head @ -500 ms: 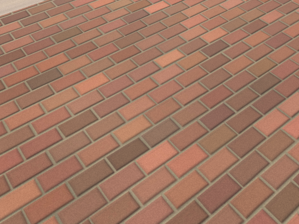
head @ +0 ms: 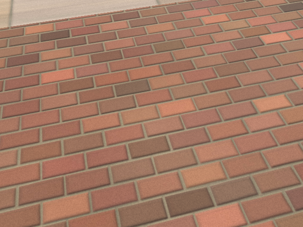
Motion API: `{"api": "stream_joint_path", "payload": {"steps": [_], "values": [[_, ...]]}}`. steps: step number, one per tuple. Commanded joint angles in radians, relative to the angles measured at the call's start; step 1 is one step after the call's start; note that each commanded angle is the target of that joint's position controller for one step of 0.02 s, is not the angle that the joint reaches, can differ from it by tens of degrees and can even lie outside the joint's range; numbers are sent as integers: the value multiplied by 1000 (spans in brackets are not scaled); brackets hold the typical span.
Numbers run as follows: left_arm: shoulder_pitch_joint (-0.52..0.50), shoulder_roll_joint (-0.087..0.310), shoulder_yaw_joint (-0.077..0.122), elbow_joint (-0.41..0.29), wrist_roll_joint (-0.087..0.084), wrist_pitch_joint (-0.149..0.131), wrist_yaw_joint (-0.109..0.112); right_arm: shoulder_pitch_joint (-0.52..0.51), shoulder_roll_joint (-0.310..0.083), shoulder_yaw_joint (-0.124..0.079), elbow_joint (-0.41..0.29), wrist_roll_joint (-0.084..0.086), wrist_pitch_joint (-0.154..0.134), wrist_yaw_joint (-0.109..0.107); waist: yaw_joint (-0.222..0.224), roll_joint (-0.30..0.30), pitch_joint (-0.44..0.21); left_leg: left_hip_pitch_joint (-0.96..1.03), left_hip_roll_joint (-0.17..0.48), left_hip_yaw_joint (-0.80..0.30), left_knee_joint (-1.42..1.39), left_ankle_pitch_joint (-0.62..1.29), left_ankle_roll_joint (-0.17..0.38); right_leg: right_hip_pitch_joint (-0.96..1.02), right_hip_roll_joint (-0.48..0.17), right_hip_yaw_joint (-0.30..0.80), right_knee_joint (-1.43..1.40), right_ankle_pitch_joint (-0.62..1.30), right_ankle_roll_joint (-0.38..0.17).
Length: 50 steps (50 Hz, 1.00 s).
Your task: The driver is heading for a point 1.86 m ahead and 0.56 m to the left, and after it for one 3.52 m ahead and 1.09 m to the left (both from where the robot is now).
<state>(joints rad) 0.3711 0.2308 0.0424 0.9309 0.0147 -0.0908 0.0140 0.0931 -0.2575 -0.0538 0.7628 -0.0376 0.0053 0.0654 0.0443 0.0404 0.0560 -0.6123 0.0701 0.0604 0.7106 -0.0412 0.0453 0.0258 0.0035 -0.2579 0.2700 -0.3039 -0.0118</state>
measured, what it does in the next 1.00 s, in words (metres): walks ahead, turning left: left foot, then right foot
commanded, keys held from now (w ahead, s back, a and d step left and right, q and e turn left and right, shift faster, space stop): q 0.82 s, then no key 0.12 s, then e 0.06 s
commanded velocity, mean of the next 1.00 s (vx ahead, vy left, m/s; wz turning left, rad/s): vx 0.07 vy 0.00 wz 0.55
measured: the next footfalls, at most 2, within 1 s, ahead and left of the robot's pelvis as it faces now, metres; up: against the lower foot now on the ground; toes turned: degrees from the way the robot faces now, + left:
left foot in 0.08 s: +0.20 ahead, +0.09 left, +0.00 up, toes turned +7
right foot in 0.68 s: +0.22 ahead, -0.09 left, +0.00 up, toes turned +30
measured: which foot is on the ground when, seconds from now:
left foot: up 0.00-0.06, down 0.08-0.68, up 0.70-1.00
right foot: down 0.00-0.10, up 0.12-0.66, down 0.68-1.00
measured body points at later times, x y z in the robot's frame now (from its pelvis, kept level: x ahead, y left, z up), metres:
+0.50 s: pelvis +0.11 +0.02 +0.00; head +0.14 +0.04 +0.45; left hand +0.17 +0.31 -0.13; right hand +0.27 -0.23 -0.11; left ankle +0.16 +0.08 -0.74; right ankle +0.20 -0.13 -0.69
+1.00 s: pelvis +0.13 -0.02 +0.00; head +0.17 -0.02 +0.45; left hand +0.08 +0.26 -0.10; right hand +0.38 -0.19 -0.13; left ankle +0.04 +0.08 -0.69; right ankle +0.18 -0.11 -0.74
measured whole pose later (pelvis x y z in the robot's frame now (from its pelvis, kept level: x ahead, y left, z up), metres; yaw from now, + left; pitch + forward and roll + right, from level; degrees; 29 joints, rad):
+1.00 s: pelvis +0.13 -0.02 +0.00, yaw +33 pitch +0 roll +1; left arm 0.22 0.25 0.03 0.75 0.02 0.01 0.02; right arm 0.19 -0.31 -0.07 0.78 -0.01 0.09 0.02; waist 0.02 0.03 0.06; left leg -0.35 -0.06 -0.09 0.85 -0.46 -0.05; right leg -0.20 -0.02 -0.05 0.44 -0.24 -0.03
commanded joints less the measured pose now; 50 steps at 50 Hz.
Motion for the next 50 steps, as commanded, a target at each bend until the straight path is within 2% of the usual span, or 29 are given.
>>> {"api": "stream_joint_path", "payload": {"steps": [1,3,4,5,6,7,8,9,10,11,13,15,20,22,28,30,32,33,34,35,36,37,38,39,40,42,45,47,50], "values": [[-26,166,37,-51,-5,3,14,11,-43,-5,-60,-11,-14,0,-39,-148,-19,132,-71,71,-79,-57,40,-22,-248,32,105,886,-88],[-38,189,47,-56,-9,24,21,152,-75,-22,-25,-19,-27,-13,-92,-136,-103,274,-132,73,-155,-100,83,-5,-239,27,358,938,-72],[-40,191,48,-62,-14,31,18,265,-106,-37,10,-30,-43,-29,-149,-72,-177,434,-134,40,-271,57,110,-72,-204,11,589,750,-33],[19,114,30,-95,-2,34,14,300,-214,-62,14,-25,-52,-44,-117,80,-264,681,105,-212,-183,506,156,-329,-133,19,868,72,5],[94,86,22,-137,-18,49,10,298,-325,-92,-16,13,-39,-46,-90,217,-437,907,351,-641,-213,836,383,-597,47,150,1179,-392,48],[21,132,28,-128,9,59,10,289,-279,-90,-36,45,-16,-56,-122,10,-430,844,304,-560,-263,685,365,-640,-22,284,1184,-300,45],[-50,115,23,-144,-1,58,8,213,-222,-73,-40,45,-6,-65,-105,1,-281,696,263,-465,-301,560,341,-659,-48,284,1147,-211,44],[-83,109,22,-142,5,57,11,159,-157,-53,-39,42,-1,-68,-71,-41,-169,563,196,-400,-342,481,284,-643,-79,287,1052,-153,45],[-88,114,25,-148,19,70,12,135,-127,-44,-39,47,2,-72,-45,-19,-122,475,147,-358,-364,444,248,-606,-91,293,985,-127,48],[-62,114,25,-140,28,88,11,125,-110,-39,-41,43,2,-72,-28,-5,-124,422,117,-332,-378,429,224,-552,-87,290,954,-104,51],[-42,99,23,-139,25,111,10,129,-138,-46,-42,30,-7,-64,-15,-9,-159,385,92,-324,-385,407,210,-509,-65,287,913,-83,54],[-68,95,23,-151,21,121,11,133,-163,-56,-45,26,-9,-61,-20,0,-165,368,76,-337,-400,297,197,-519,-57,293,862,-56,57],[-183,113,29,-191,18,135,17,163,-169,-62,-51,24,14,-68,-65,49,-127,381,56,-451,-453,-129,169,-590,-43,325,731,-23,68],[-214,115,28,-202,14,134,19,179,-171,-64,-51,22,20,-70,-79,58,-110,398,56,-497,-461,-218,166,-599,-32,336,678,-28,67],[-233,116,20,-223,-6,115,26,184,-181,-72,-52,11,30,-65,-88,78,-106,415,44,-583,-418,-129,164,-494,30,344,511,-95,35],[-206,120,17,-224,-16,106,30,169,-183,-73,-54,12,34,-60,-76,88,-110,410,38,-615,-402,-56,155,-423,54,343,424,-116,17],[-142,121,16,-214,-22,96,37,139,-180,-73,-56,19,39,-56,-41,85,-110,370,11,-627,-383,-44,120,-297,71,334,253,-72,-3],[-96,128,18,-204,-17,89,43,118,-174,-71,-59,30,40,-58,-10,69,-105,313,-26,-608,-359,-119,77,-193,57,335,96,12,-14],[-109,194,32,-210,-4,85,53,142,-128,-59,-65,40,37,-62,-35,-47,-101,219,-109,-525,-262,-334,15,-109,-83,466,-32,-17,-48],[-176,291,49,-249,11,91,54,171,-90,-51,-85,53,31,-67,-66,-256,-99,64,-277,-279,-20,-481,-40,-74,-348,755,-101,-20,-156],[-212,269,48,-254,22,97,46,158,-182,-73,-67,8,29,-74,-59,-188,-58,54,-230,-195,205,-517,-53,-204,-407,748,-61,181,-240],[-228,195,28,-264,12,96,40,165,-193,-79,-56,3,30,-70,-82,-128,-59,101,-197,-201,309,-480,-58,-239,-364,665,-26,314,-241],[-264,155,17,-268,5,95,34,190,-180,-78,-37,3,37,-63,-104,-105,-45,112,-188,-193,379,-427,-62,-252,-291,550,-1,377,-207],[-281,149,14,-276,4,95,33,208,-172,-77,-28,5,47,-54,-113,-140,-55,101,-187,-181,438,-387,-68,-221,-238,473,20,417,-179],[-275,148,13,-281,7,96,34,220,-166,-73,-21,9,56,-43,-103,-175,-60,79,-186,-162,475,-381,-80,-189,-216,425,38,491,-173],[-207,155,17,-268,9,96,30,172,-151,-63,-34,20,63,-33,-61,-171,-65,50,-174,-139,445,-379,-101,-119,-208,390,64,579,-179],[-118,180,29,-233,7,91,27,111,-124,-47,-52,25,67,-34,-16,-183,-78,42,-169,-147,327,-403,-112,-18,-235,401,93,645,-200],[-118,188,32,-224,8,88,21,101,-112,-38,-51,28,70,-37,-14,-200,-87,100,-161,-135,226,-421,-106,-21,-240,391,104,643,-201],[-144,172,22,-206,11,85,2,89,-75,-12,-38,37,71,-52,-17,-230,-99,300,-143,-89,-16,-432,-80,-111,-217,381,112,637,-193]]}}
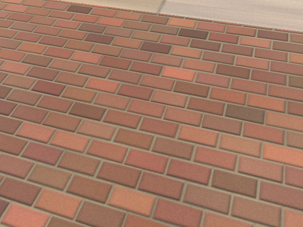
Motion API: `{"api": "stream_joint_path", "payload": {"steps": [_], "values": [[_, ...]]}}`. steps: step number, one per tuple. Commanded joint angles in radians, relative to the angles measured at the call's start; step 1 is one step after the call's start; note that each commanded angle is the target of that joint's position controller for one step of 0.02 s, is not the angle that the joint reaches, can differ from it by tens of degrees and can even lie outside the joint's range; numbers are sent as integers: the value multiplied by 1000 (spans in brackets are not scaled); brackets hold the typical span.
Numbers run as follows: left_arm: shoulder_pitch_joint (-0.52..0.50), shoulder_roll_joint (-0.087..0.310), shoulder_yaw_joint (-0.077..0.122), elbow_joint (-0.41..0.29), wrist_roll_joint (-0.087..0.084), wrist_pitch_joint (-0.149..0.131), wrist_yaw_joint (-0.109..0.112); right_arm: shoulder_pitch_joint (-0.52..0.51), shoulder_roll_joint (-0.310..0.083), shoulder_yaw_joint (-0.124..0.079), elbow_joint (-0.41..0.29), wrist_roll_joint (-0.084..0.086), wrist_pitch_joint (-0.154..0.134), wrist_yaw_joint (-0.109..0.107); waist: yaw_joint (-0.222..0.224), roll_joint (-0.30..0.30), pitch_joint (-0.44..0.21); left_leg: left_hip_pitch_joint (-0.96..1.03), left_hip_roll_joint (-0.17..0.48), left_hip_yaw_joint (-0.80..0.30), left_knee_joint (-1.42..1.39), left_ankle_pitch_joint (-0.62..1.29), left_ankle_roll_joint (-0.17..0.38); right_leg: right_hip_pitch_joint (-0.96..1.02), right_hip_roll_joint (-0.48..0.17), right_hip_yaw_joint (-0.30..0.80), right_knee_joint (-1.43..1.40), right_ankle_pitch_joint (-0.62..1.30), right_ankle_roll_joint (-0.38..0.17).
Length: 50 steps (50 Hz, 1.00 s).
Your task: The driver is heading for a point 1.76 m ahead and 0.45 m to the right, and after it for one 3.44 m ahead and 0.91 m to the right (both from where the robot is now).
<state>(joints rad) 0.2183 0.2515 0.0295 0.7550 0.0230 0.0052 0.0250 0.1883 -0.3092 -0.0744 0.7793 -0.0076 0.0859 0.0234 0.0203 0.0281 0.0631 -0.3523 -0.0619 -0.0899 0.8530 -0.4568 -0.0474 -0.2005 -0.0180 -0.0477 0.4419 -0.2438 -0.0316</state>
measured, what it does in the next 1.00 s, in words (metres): walks ahead, turning right: left foot, then right foot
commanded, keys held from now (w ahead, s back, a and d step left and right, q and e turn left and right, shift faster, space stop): e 0.20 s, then w+e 0.64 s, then w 0.02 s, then w+q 0.14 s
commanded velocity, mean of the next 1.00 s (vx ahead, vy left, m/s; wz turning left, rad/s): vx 0.29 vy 0.00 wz -0.37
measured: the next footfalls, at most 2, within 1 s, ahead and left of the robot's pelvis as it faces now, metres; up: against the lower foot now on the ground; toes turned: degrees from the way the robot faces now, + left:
left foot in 0.08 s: +0.02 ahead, +0.12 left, +0.00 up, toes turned -4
right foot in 0.48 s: +0.03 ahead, -0.11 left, +0.00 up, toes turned -16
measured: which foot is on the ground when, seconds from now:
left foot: up 0.00-0.06, down 0.08-0.48, up 0.50-0.96, down 0.98-1.00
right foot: down 0.00-0.10, up 0.12-0.46, down 0.48-0.96, up 0.98-1.00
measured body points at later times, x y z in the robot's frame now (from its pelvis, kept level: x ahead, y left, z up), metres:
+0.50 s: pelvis +0.01 -0.03 -0.01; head +0.02 -0.05 +0.44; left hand +0.18 +0.23 -0.11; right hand +0.02 -0.33 -0.15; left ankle -0.02 +0.12 -0.74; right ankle -0.01 -0.10 -0.75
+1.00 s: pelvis +0.25 -0.12 -0.03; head +0.28 -0.13 +0.42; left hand +0.34 +0.16 -0.16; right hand +0.33 -0.43 -0.12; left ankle +0.39 -0.10 -0.75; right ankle +0.00 -0.10 -0.71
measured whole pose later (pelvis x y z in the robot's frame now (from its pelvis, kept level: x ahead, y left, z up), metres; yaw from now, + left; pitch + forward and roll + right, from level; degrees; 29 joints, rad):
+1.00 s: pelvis +0.25 -0.12 -0.03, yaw -28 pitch +1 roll +1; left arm 0.46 0.29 0.06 0.93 0.01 -0.05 0.01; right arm 0.04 -0.27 -0.01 0.74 -0.04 -0.06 0.01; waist 0.06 -0.01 0.05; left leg -0.48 -0.05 0.06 0.56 -0.11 0.08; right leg 0.06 0.11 0.18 0.63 -0.47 -0.09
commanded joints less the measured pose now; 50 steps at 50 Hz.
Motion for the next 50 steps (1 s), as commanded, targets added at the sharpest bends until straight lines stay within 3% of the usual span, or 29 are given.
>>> {"api": "stream_joint_path", "payload": {"steps": [1,3,4,5,6,7,9,10,11,12,14,16,21,23,24,25,26,27,28,30,32,38,43,45,46,47,48,49,50], "values": [[11,149,32,-17,3,-10,-15,0,-18,15,-43,8,-10,-18,5,-232,-104,90,-9,85,-249,10,21,104,-186,183,-55,587,-170],[9,147,28,9,-13,-4,-25,60,-6,24,-3,-2,-23,-37,-45,-196,-87,266,8,101,-581,301,44,35,-156,192,-16,579,-114],[41,141,27,15,-19,-10,-28,68,-58,17,5,-19,-40,-49,-33,-147,-118,400,86,20,-615,407,62,-44,-145,203,-8,485,-63],[64,98,17,-7,-20,-17,-35,95,-126,12,0,-36,-54,-60,-20,15,-178,519,298,-161,-594,576,95,-139,-96,161,76,199,-19],[53,72,10,-5,-32,-5,-28,-4,-162,3,5,-4,-54,-62,10,187,-113,306,353,-142,-524,718,189,-78,-4,76,39,-116,-5],[36,120,20,12,-24,8,-24,-58,-108,13,-14,-3,-62,-57,0,139,-93,291,327,-113,-522,661,203,-65,3,68,104,-151,1],[10,141,37,17,-26,21,-25,-59,-111,12,-12,-11,-64,-61,-24,154,-50,271,306,-84,-526,628,206,-131,40,53,220,-170,1],[20,143,45,21,-20,29,-29,-43,-110,13,-6,-8,-64,-68,-29,166,-41,265,326,-81,-521,695,227,-161,42,51,311,-231,2],[41,131,46,26,-14,33,-32,-3,-117,8,3,-12,-63,-68,-42,163,-62,292,343,-87,-541,614,251,-200,41,45,406,-288,3],[34,126,48,24,-7,37,-37,32,-120,3,13,-18,-62,-66,-57,132,-52,300,358,-105,-581,415,267,-253,28,47,478,-296,3],[-19,116,49,1,1,41,-54,26,-110,2,14,-23,-64,-63,-65,120,13,287,354,-130,-678,9,262,-338,-1,53,485,-249,4],[-48,110,50,-15,1,39,-74,11,-110,-2,12,-22,-77,-58,-63,123,41,288,348,-112,-713,-65,248,-345,-8,41,422,-216,7],[-9,104,49,-19,-11,26,-96,-26,-148,-24,10,-24,-111,-35,-16,110,3,167,337,15,-676,-37,211,-85,9,-29,187,-163,-42],[125,109,55,34,-2,12,-93,-53,-137,-25,6,-19,-107,-31,53,45,-15,6,285,108,-522,-121,175,152,66,-70,66,-93,-63],[256,151,71,84,6,1,-84,-57,-93,-11,-2,-30,-106,-27,102,-93,-38,-118,221,193,-289,-146,142,294,34,36,-14,-199,-88],[348,284,100,77,7,-12,-70,-130,9,22,-80,-32,-108,-14,145,-412,-46,-383,65,288,104,-190,77,357,-277,605,-263,-594,-203],[294,266,87,55,2,-16,-64,-169,-39,16,-98,-52,-111,-11,114,-261,25,-473,56,89,212,-142,85,247,-341,809,-361,-647,-270],[215,241,80,37,-4,-14,-57,-150,-82,6,-90,-33,-122,1,60,-173,79,-466,110,52,225,-18,90,187,-318,715,-342,-585,-267],[162,212,72,22,-8,-18,-51,-100,-106,2,-60,-20,-135,12,20,-125,85,-418,134,54,197,93,86,163,-258,605,-327,-436,-233],[130,188,64,13,-15,-35,-40,-43,-105,3,-16,-43,-140,15,-4,-103,39,-347,143,70,150,205,66,190,-168,450,-315,-125,-189],[175,184,61,35,-24,-53,-41,-45,-88,8,-14,-49,-128,15,-5,-93,3,-338,129,84,148,252,42,217,-145,389,-287,120,-192],[283,170,60,84,-21,-59,-30,-227,-55,27,-85,-35,-116,16,45,-103,30,-412,103,113,-26,358,-1,220,-110,357,-263,298,-198],[309,182,62,108,-15,-63,-15,-332,-45,44,-145,-21,-129,20,67,-121,35,-308,66,126,-226,426,31,228,-123,377,-216,505,-177],[269,174,54,114,-15,-71,-10,-256,-52,43,-124,-22,-137,15,26,-124,17,-144,50,145,-303,437,80,213,-130,340,-211,613,-139],[255,184,54,117,-12,-76,-10,-182,-73,33,-98,-21,-138,7,-2,-131,-17,-39,18,160,-309,393,103,227,-123,318,-149,781,-118],[248,199,57,123,-3,-77,-11,-52,-99,20,-58,-16,-141,-7,-54,-136,-85,87,-13,168,-312,332,127,251,-111,292,-4,936,-102],[235,203,58,127,-1,-77,-13,104,-118,10,-14,-15,-146,-21,-132,-114,-163,259,4,159,-360,343,154,216,-77,245,198,933,-85],[258,147,43,111,2,-78,-16,254,-174,-5,5,-34,-153,-37,-172,-22,-277,468,197,-68,-372,137,200,72,-29,212,486,648,-76],[395,47,26,104,-27,-75,-27,278,-274,-31,24,-49,-149,-34,-86,256,-366,678,460,-638,-498,58,372,-262,181,141,853,-171,-20]]}}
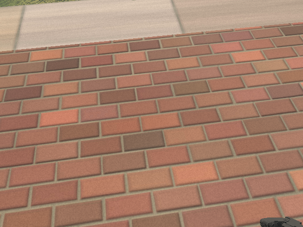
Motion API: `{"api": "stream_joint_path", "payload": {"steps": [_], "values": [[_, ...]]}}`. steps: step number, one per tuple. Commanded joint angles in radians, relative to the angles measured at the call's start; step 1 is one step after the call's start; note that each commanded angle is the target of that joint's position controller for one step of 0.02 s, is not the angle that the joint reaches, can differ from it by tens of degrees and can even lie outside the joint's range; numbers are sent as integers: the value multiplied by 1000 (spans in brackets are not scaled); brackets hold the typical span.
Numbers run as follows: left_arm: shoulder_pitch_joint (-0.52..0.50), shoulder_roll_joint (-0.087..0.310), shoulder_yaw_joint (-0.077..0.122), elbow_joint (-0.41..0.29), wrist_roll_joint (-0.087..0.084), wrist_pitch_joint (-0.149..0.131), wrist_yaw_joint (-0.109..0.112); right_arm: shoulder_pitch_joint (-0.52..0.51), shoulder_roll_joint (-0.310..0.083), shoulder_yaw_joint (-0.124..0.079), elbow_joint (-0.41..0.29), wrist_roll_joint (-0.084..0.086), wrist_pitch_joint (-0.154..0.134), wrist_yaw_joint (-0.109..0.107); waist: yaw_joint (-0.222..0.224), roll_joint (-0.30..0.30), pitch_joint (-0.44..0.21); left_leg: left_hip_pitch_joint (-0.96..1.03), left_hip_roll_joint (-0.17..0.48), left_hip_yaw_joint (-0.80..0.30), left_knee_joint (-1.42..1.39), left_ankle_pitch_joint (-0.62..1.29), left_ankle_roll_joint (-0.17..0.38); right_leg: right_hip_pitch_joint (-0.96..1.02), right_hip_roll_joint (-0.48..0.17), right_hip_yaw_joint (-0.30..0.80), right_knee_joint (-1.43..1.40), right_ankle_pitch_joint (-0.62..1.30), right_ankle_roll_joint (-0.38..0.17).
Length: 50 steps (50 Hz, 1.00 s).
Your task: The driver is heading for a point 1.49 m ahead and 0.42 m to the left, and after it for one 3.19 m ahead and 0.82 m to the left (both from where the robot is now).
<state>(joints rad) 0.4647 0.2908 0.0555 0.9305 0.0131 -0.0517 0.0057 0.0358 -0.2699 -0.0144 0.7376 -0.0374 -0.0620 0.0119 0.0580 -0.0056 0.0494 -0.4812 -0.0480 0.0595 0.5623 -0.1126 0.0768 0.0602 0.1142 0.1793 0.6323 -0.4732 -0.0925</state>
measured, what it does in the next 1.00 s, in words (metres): walks ahead, turning left: right foot, then left foot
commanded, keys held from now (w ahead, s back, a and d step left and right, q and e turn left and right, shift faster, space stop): w+q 0.04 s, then q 0.66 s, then w+q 0.22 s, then w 0.02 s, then w+e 0.06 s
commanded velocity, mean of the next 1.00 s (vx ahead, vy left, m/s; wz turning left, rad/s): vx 0.20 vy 0.00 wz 0.43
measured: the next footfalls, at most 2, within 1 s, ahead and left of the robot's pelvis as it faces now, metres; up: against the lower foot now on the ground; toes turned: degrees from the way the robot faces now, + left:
right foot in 0.44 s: +0.33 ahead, -0.07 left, +0.00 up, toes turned +17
left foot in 0.92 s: +0.18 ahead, +0.09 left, +0.00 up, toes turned +33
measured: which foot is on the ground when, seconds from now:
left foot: down 0.00-0.46, up 0.48-0.90, down 0.92-1.00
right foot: up 0.00-0.42, down 0.44-0.90, up 0.92-1.00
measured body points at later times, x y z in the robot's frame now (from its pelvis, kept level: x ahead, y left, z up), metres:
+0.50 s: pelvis +0.20 -0.01 +0.01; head +0.24 -0.02 +0.46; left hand +0.31 +0.27 -0.08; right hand +0.30 -0.28 -0.12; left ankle +0.11 +0.08 -0.69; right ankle +0.30 -0.08 -0.72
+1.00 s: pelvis +0.22 +0.03 +0.03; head +0.21 +0.06 +0.47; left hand +0.15 +0.32 -0.10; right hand +0.44 -0.16 -0.08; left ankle +0.14 +0.07 -0.71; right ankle +0.31 -0.08 -0.67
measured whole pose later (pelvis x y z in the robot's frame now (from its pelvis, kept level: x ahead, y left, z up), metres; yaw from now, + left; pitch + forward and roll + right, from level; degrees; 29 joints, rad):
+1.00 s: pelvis +0.22 +0.03 +0.03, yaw +33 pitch +0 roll -1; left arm 0.26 0.32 0.07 0.78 0.03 0.02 -0.02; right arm 0.29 -0.27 -0.04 0.79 -0.03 0.03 0.03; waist 0.01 -0.05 -0.02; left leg -0.15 -0.04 0.01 0.45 -0.32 0.08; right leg -0.44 -0.06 -0.07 0.85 -0.37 0.00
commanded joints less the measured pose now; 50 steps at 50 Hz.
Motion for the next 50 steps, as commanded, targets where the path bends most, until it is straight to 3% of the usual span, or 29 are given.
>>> {"api": "stream_joint_path", "payload": {"steps": [1,2,3,5,6,7,10,14,18,20,21,22,23,24,25,26,27,28,30,35,39,42,44,45,46,47,48,49,50], "values": [[83,94,6,-67,21,-23,-4,350,-231,-79,70,23,8,-6,-109,165,-259,711,411,-930,-320,-370,249,-641,0,-36,724,19,15],[-30,112,10,-89,23,-26,-8,240,-168,-68,47,31,6,0,-83,85,-112,569,370,-730,-314,-314,232,-665,-73,-58,697,126,12],[-107,106,4,-105,26,-32,-10,207,-122,-56,48,26,0,4,-81,18,-60,471,321,-594,-307,-66,217,-641,-100,-79,650,171,18],[-127,81,-3,-123,37,-18,-15,232,-85,-39,84,30,-13,0,-38,22,-39,367,240,-418,-294,398,182,-566,-130,-101,574,170,48],[-123,67,-8,-129,35,-11,-15,257,-102,-42,100,31,-22,1,-31,61,-51,359,240,-377,-274,629,198,-545,-126,-110,543,148,68],[-127,58,-13,-134,34,-5,-13,276,-112,-46,113,34,-28,2,-25,61,-63,363,233,-342,-261,753,202,-546,-128,-116,507,133,85],[-190,40,-25,-158,24,12,-11,288,-140,-52,121,31,-16,-3,-22,64,-81,319,188,-273,-254,823,185,-539,-117,-160,346,160,127],[-317,33,-37,-197,11,32,-4,321,-147,-60,122,33,16,-9,-61,96,-106,283,141,-266,-217,721,112,-480,-92,-180,180,313,132],[-381,56,-36,-219,2,31,12,335,-156,-72,112,25,45,-19,-88,112,-90,314,145,-355,-149,588,86,-458,-74,-151,61,300,121],[-338,72,-31,-210,-2,18,20,300,-166,-82,94,22,57,-26,-65,117,-71,313,140,-423,-99,477,65,-389,-71,-125,-70,289,105],[-289,76,-29,-198,3,6,25,267,-168,-85,82,30,59,-28,-31,105,-64,284,113,-436,-46,391,40,-304,-79,-119,-200,369,91],[-233,120,-18,-190,16,-9,36,266,-139,-79,62,41,54,-27,-21,36,-103,223,66,-416,68,261,1,-171,-192,-34,-260,491,60],[-194,194,-6,-206,21,-8,48,332,-65,-62,37,45,50,-29,-50,-160,-191,128,-25,-267,304,-185,-33,-26,-462,177,-236,866,-7],[-195,203,3,-199,-7,19,42,423,-105,-79,46,44,72,-40,-75,-292,-274,33,-128,-135,473,-611,-44,-12,-578,363,-247,1006,-159],[-225,136,-7,-220,-15,32,36,424,-150,-87,76,15,87,-42,-88,-142,-211,-5,-58,-145,586,-558,-54,-65,-545,315,-269,883,-173],[-272,77,-22,-232,-12,36,38,360,-147,-92,82,10,98,-33,-84,-67,-138,-8,-33,-146,616,-475,-67,-141,-472,200,-289,762,-148],[-318,60,-28,-243,1,44,41,331,-132,-92,73,15,111,-24,-99,-60,-104,0,-13,-141,614,-421,-86,-194,-416,113,-318,661,-115],[-328,71,-25,-243,7,44,47,300,-125,-91,59,14,122,-14,-98,-104,-80,-4,2,-131,614,-376,-99,-224,-385,52,-333,639,-107],[-313,83,-18,-236,15,41,43,298,-114,-87,53,21,134,-1,-94,-127,-92,18,-9,-106,629,-333,-118,-239,-353,-31,-328,690,-110],[-264,104,-2,-219,17,41,36,208,-105,-77,8,21,150,15,-62,-132,-99,3,22,-83,484,-313,-122,-198,-390,-80,-346,540,-133],[-246,164,25,-219,24,44,15,133,-107,-65,-41,15,148,50,-35,-176,-90,88,47,-25,279,-336,-83,-255,-412,-74,-448,-5,-103],[-246,195,41,-221,26,49,5,141,-113,-63,-48,24,134,63,-44,-154,-77,232,28,31,127,-363,-31,-337,-425,-116,-461,-92,-71],[-266,196,48,-221,18,59,2,236,-98,-59,-12,26,119,64,-100,-110,-60,405,4,65,-59,-273,13,-437,-394,-192,-390,-153,-28],[-280,160,43,-224,20,62,2,345,-106,-64,40,23,107,54,-141,-36,-51,532,-17,33,-145,-302,34,-540,-339,-262,-249,-198,12],[-289,79,22,-237,22,63,-10,432,-162,-79,69,15,95,35,-177,211,-24,604,170,-263,-322,-537,79,-710,-235,-390,108,-205,65],[-336,16,1,-298,35,64,-13,421,-277,-94,18,9,85,22,-167,289,38,569,426,-738,-462,-813,187,-969,-112,-311,294,-147,98],[-420,93,16,-324,35,54,-20,377,-238,-90,23,1,88,-3,-172,165,121,455,424,-704,-525,-809,217,-989,-178,-184,328,9,98],[-371,113,22,-299,12,42,-36,310,-187,-69,18,8,78,-14,-106,166,137,422,363,-590,-526,-681,180,-933,-196,-176,306,132,98],[-308,119,25,-254,12,33,-48,267,-157,-59,16,15,60,-13,-68,156,120,437,294,-465,-516,-494,139,-872,-205,-176,281,211,105]]}}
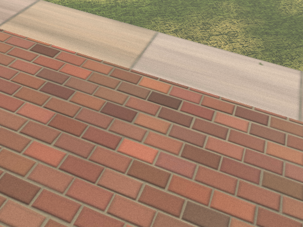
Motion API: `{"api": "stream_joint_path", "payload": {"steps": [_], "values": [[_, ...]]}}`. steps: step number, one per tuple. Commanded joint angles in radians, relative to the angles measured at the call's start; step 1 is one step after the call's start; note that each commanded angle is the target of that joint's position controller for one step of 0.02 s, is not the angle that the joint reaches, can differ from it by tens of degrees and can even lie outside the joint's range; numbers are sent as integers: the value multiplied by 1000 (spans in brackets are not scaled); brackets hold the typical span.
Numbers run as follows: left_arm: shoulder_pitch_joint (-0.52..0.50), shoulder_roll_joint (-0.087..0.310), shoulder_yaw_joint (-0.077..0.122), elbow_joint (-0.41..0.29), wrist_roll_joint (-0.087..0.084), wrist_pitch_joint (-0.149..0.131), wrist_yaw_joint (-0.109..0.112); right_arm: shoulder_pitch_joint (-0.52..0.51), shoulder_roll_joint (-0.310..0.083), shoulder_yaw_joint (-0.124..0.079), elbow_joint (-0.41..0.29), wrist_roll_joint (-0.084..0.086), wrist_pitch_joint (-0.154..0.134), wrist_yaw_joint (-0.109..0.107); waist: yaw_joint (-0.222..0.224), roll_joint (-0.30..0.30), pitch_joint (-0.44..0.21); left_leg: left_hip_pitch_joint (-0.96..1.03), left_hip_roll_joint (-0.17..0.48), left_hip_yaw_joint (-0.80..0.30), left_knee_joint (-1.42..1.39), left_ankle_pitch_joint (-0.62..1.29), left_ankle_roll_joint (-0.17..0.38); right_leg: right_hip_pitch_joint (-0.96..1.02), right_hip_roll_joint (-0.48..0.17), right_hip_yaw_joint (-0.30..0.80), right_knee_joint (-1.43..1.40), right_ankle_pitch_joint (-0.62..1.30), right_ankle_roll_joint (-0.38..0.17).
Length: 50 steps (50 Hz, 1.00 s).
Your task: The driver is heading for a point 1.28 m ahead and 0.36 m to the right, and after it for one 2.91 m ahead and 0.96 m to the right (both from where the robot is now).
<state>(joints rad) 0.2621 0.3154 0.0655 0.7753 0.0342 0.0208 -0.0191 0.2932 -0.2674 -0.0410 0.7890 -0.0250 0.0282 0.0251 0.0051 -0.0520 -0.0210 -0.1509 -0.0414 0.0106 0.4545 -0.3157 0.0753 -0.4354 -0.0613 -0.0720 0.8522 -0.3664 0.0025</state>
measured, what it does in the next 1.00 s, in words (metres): walks ahead, turning right: right foot, then left foot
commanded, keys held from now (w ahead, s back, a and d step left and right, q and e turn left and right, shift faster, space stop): w+e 0.14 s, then e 0.70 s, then w+e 0.16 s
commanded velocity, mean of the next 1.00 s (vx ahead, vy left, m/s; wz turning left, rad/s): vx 0.18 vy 0.00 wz -0.39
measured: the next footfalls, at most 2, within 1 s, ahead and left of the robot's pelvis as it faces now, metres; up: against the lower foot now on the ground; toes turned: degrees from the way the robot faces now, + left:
right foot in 0.38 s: +0.30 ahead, -0.08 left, +0.00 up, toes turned -9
left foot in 0.90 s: +0.36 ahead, +0.09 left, +0.00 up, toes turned -32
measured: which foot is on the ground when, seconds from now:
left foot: down 0.00-0.38, up 0.40-0.88, down 0.90-1.00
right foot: up 0.00-0.36, down 0.38-0.90, up 0.92-1.00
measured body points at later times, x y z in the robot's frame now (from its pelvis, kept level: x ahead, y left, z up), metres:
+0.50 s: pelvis +0.19 -0.02 -0.02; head +0.23 -0.02 +0.43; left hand +0.35 +0.23 -0.14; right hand +0.21 -0.28 -0.15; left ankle +0.11 +0.11 -0.63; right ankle +0.26 -0.07 -0.74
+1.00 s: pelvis +0.28 +0.03 +0.00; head +0.30 +0.04 +0.45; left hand +0.50 +0.23 -0.13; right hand +0.26 -0.28 -0.09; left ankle +0.32 +0.11 -0.74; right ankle +0.25 -0.08 -0.70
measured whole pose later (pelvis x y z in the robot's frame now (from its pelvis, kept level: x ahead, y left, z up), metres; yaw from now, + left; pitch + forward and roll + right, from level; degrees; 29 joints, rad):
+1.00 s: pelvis +0.28 +0.03 +0.00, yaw -29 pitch +1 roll -1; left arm 0.25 0.31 0.09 0.77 0.03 0.04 -0.01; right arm 0.22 -0.27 -0.02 0.74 -0.03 -0.01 -0.05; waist 0.01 -0.04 0.00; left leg -0.22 -0.03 -0.04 0.44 -0.23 0.04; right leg -0.45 0.16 0.15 0.84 -0.38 -0.03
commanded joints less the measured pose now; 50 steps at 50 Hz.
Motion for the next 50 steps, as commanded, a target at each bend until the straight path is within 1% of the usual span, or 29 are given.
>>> {"api": "stream_joint_path", "payload": {"steps": [1,2,3,6,8,10,13,15,16,17,18,19,20,21,22,23,24,25,28,34,37,42,44,45,46,47,48,49,50], "values": [[-61,99,19,-57,4,-41,-29,-3,-147,-28,-37,7,-49,-26,-7,188,153,132,240,-316,-392,-120,114,-326,-24,52,85,161,11],[-29,97,20,-31,10,-37,-32,8,-128,-21,-30,9,-66,-24,-5,160,113,156,217,-244,-376,13,101,-296,-23,44,124,192,7],[-31,79,17,-28,7,-33,-34,39,-126,-19,-16,11,-79,-20,-9,143,94,173,217,-205,-357,125,96,-292,-19,44,151,203,0],[-90,49,11,-35,-9,-26,-36,125,-124,-20,26,4,-93,-17,-44,125,113,222,227,-123,-339,290,85,-370,9,85,178,225,-10],[-124,41,10,-42,-8,-27,-34,145,-112,-13,44,-2,-96,-24,-52,123,148,228,238,-69,-328,434,76,-398,45,120,143,233,-11],[-139,13,-3,-45,1,-34,-34,110,-89,-2,50,0,-98,-31,-38,127,158,194,216,20,-293,669,52,-325,64,73,29,269,-11],[-218,-26,-28,-75,8,-40,-41,128,-85,8,79,11,-96,-52,-65,140,147,180,206,86,-223,907,20,-180,81,-57,-167,301,-30],[-142,-12,-27,-61,2,-43,-37,130,-117,2,97,11,-96,-67,-33,177,86,220,211,95,-87,1167,-7,-60,131,-90,-227,269,-67],[-48,8,-21,-35,0,-46,-32,110,-136,-4,97,10,-93,-75,8,191,42,225,220,91,23,1248,-16,20,153,-83,-244,245,-91],[80,39,-9,1,2,-55,-25,87,-150,-10,91,8,-90,-78,62,188,-22,203,225,84,179,1207,-19,141,162,-47,-290,262,-119],[190,61,3,34,14,-69,-14,39,-160,-13,75,20,-91,-74,129,152,-71,126,186,115,397,1012,-27,290,146,-8,-423,406,-146],[234,147,23,38,17,-74,-1,60,-99,1,37,22,-99,-67,117,-7,-168,-108,76,141,734,314,-45,527,-80,233,-358,811,-221],[212,241,47,19,-4,-72,2,183,-36,9,15,36,-92,-62,22,-160,-313,-365,-89,25,1058,-319,-77,740,-350,665,-319,1435,-428],[201,218,55,16,-62,-61,4,154,-88,3,25,1,-79,-58,45,30,-353,-377,-9,-103,1077,-204,-80,688,-319,589,-350,1335,-454],[86,162,48,-16,-61,-44,16,97,-98,4,5,7,-77,-53,37,-3,-234,-439,20,-89,1045,-152,-82,545,-289,555,-435,934,-453],[13,83,24,-28,-50,-29,22,29,-116,-1,-1,-5,-76,-52,14,76,-81,-444,63,-79,945,-121,-86,374,-214,487,-516,720,-387],[-12,55,15,-29,-45,-22,26,-4,-116,-5,-16,-13,-61,-49,-6,76,-15,-413,79,-79,861,-111,-92,265,-158,436,-552,652,-344],[-22,45,11,-24,-36,-18,25,18,-101,-2,-11,-16,-39,-47,-27,69,7,-352,83,-68,791,-97,-99,181,-116,381,-572,631,-311],[-12,95,27,-21,-22,-29,15,43,-52,7,-18,-13,-9,-50,-39,35,-28,-298,62,-44,671,-50,-115,121,-59,329,-554,664,-276],[2,119,43,-41,-19,0,21,-101,-84,-5,-75,-7,12,-58,18,-45,-32,-386,61,-71,498,11,-136,161,-35,455,-587,184,-225],[15,124,50,-46,-14,10,24,-148,-86,-4,-94,0,7,-62,38,-56,-15,-390,45,-86,414,-11,-134,196,-36,521,-576,121,-219],[-2,132,57,-56,-7,17,18,-125,-95,-1,-107,24,-20,-72,27,-82,-36,-257,-14,-94,228,-87,-96,240,-39,605,-497,377,-206],[-33,125,58,-59,-17,22,16,-40,-91,1,-93,21,-37,-74,-30,-61,-53,-66,-26,-84,1,-48,-70,158,13,615,-481,111,-166],[-47,95,50,-69,-26,22,18,-8,-118,-6,-85,11,-46,-81,-51,5,-32,66,44,-141,-152,-50,-49,31,81,572,-433,-130,-116],[-25,22,33,-96,-42,16,18,2,-225,-27,-102,-3,-45,-89,-39,236,-48,193,301,-438,-267,-310,30,-155,206,376,-186,-301,-51],[-51,66,38,-98,-10,6,22,-39,-282,-46,-106,-26,-42,-84,-44,274,39,103,424,-639,-345,-393,99,-285,259,235,0,-188,-42],[-72,126,52,-96,12,-1,17,-53,-214,-33,-104,-22,-42,-79,-17,166,70,45,402,-566,-313,-365,108,-263,160,248,83,-93,-39],[-48,121,55,-77,10,-4,3,-79,-162,-20,-107,-9,-46,-73,3,149,81,27,340,-471,-311,-307,86,-244,151,236,120,-30,-28],[-16,106,52,-60,11,-3,-9,-97,-145,-15,-111,-3,-52,-70,17,166,75,45,291,-385,-311,-233,65,-239,143,215,173,19,-13]]}}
